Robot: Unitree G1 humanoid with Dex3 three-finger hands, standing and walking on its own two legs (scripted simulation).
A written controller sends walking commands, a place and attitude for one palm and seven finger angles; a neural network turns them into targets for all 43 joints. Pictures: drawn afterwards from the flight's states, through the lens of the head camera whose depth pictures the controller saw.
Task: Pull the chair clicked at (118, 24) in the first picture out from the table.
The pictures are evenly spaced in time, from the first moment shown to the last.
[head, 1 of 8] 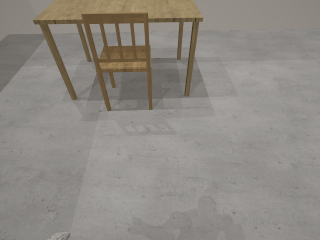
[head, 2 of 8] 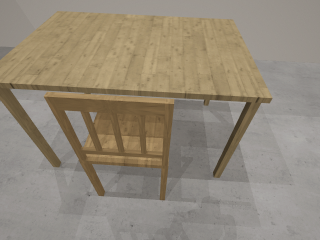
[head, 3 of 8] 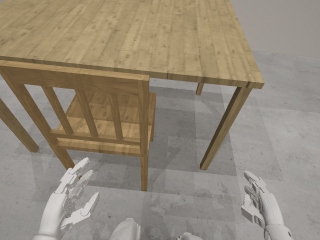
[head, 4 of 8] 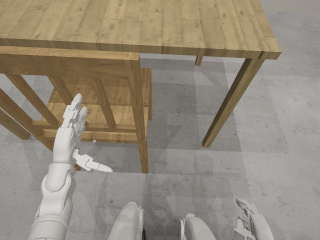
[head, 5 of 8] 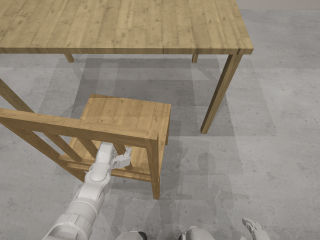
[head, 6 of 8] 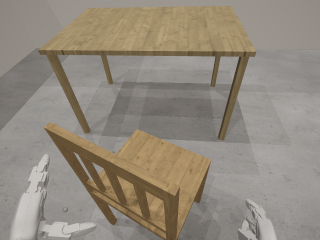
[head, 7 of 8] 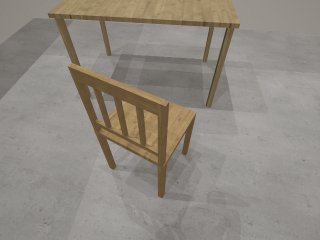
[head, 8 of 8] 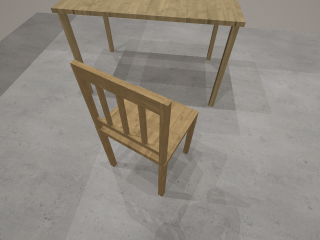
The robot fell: no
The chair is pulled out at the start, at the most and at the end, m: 0.00 0.59 0.59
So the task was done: yes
